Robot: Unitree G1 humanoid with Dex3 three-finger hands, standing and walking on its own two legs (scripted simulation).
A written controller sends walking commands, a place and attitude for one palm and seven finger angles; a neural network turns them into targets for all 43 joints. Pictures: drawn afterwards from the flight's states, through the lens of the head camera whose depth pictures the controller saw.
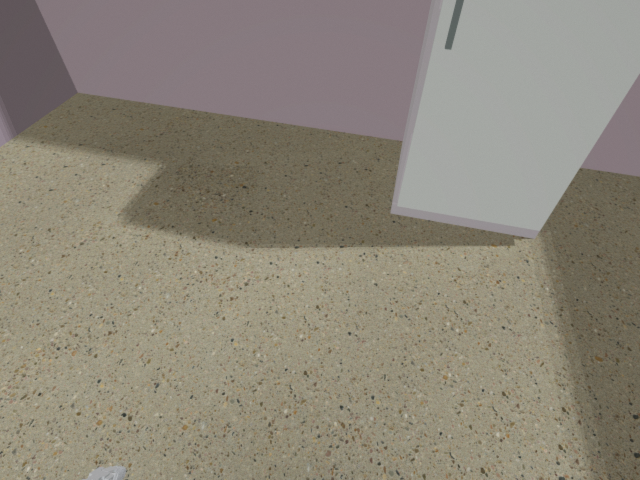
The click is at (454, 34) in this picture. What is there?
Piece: fridge door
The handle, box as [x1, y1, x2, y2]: [445, 0, 463, 49]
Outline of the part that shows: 463,0 456,0 445,48 450,49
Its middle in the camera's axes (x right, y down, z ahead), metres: +0.39 -0.68 +1.07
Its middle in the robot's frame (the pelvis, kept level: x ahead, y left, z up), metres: +1.30 -0.32 +0.16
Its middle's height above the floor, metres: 0.93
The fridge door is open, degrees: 0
